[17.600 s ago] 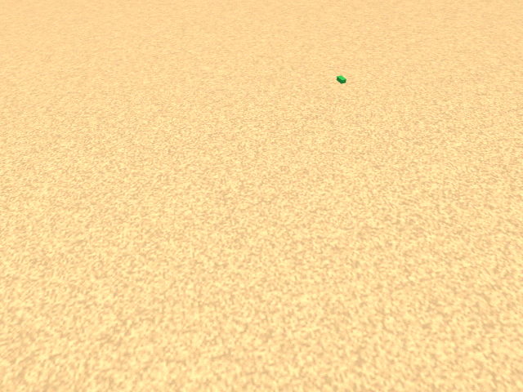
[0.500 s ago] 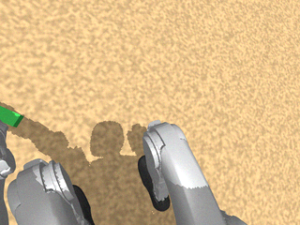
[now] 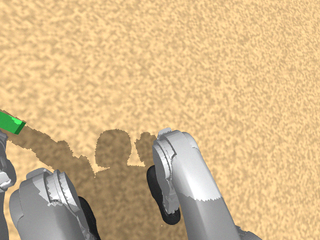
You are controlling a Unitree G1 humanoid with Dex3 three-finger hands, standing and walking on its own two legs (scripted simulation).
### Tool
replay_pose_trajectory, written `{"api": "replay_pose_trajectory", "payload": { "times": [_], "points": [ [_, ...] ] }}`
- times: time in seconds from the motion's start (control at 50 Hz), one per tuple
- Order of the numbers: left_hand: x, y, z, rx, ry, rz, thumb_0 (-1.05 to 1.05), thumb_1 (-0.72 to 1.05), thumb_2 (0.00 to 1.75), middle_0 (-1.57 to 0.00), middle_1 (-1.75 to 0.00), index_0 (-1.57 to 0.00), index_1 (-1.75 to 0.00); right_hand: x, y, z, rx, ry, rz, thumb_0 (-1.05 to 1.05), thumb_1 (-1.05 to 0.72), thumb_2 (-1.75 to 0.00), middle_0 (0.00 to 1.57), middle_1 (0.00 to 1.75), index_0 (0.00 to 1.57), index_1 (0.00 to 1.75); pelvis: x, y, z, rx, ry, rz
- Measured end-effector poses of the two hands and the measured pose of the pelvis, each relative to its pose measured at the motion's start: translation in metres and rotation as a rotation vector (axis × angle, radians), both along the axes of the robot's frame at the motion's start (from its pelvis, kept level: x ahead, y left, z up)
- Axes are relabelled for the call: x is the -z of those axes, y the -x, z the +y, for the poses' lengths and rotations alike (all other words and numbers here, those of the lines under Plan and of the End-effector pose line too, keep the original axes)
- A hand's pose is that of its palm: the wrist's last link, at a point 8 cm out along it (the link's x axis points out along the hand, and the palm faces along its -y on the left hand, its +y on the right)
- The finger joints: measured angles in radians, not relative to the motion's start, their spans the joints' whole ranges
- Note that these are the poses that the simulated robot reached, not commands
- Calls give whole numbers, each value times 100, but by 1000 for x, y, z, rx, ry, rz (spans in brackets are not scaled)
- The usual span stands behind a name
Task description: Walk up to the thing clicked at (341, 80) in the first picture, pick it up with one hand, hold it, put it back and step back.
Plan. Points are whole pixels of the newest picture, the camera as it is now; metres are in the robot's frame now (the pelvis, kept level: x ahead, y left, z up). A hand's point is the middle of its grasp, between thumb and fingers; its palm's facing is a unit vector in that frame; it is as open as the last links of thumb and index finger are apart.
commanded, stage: rise first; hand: left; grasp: from above
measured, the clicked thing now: (7, 122) +0.47 +0.31 -0.30
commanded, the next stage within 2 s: none
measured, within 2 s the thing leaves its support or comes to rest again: neither
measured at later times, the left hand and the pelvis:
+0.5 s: hand out of the picture +0.44 +0.33 -0.19, palm faces -0.23 -0.34 -0.91, open 13.5 cm; pelvis +0.00 +0.00 +0.00, yaw +0 degrees
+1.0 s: hand out of the picture +0.43 +0.34 -0.19, palm faces -0.25 -0.34 -0.91, open 13.5 cm; pelvis +0.00 +0.00 +0.00, yaw +0 degrees
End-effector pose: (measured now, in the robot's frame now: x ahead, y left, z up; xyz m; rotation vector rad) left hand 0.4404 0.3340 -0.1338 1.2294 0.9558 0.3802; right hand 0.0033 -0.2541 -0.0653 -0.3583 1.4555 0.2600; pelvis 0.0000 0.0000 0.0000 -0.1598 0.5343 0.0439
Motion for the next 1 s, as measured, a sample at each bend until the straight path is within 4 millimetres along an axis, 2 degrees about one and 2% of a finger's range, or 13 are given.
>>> {"api": "replay_pose_trajectory", "payload": {
  "times": [0.18,0.58,1.0],
  "points": [
    [-1,2,-1,-13,2,14,0,-48,92,-18,-101,-17,-101,0,-2,-2,0,-2,-7,0,-92,-91,20,30,19,30,-1,0,-1,0,0,3],
    [1,2,1,-8,-2,12,0,-45,90,-20,-99,-19,-99,-3,9,-1,10,-1,14,0,-92,-91,20,30,19,30,0,1,-1,2,2,-6],
    [0,5,5,-14,-3,21,0,-44,89,-20,-99,-20,-99,-4,1,-1,-10,-1,-2,0,-92,-91,20,30,19,30,-2,0,0,-2,2,-4]
  ]
}}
